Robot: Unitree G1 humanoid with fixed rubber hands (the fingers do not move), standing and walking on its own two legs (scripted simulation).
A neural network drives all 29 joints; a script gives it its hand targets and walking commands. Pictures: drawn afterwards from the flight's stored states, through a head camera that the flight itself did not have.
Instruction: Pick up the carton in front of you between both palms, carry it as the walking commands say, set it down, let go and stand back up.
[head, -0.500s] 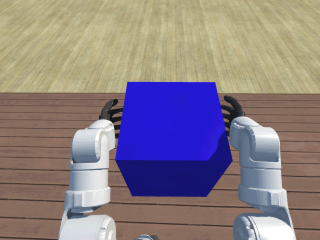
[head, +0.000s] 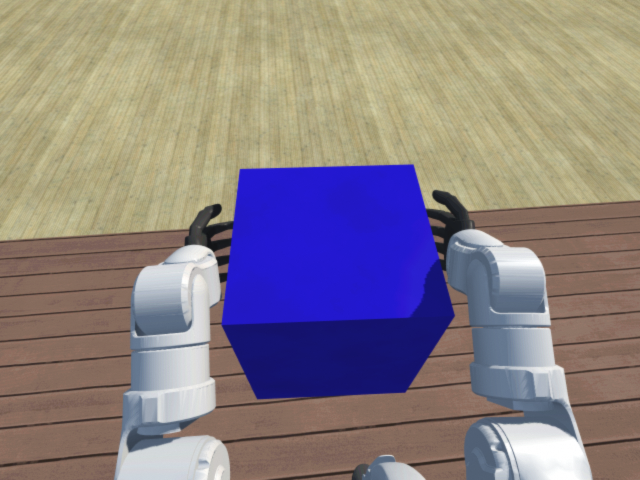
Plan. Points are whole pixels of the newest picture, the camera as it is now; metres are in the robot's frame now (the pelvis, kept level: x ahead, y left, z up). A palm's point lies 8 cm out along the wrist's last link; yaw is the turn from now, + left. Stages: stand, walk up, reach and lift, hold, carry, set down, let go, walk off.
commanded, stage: carry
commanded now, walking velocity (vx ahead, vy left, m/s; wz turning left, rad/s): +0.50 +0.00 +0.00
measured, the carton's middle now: (329, 290) +0.36 -0.02 +0.04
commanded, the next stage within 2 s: none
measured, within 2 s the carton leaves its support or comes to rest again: neither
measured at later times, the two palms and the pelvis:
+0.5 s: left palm (214, 144) +0.64 +0.15 +0.08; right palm (386, 131) +0.66 -0.15 +0.07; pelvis +0.29 -0.02 -0.03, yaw +0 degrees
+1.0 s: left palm (230, 80) +0.95 +0.15 +0.03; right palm (360, 75) +0.94 -0.15 +0.04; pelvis +0.59 +0.02 -0.07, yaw -1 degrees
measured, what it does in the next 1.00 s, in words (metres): goes down: right foot 0.04 m lower, then left foot 0.04 m lower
